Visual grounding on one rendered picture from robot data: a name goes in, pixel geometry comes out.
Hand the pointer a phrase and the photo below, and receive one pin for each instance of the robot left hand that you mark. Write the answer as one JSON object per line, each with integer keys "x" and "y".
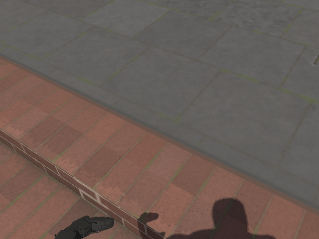
{"x": 85, "y": 226}

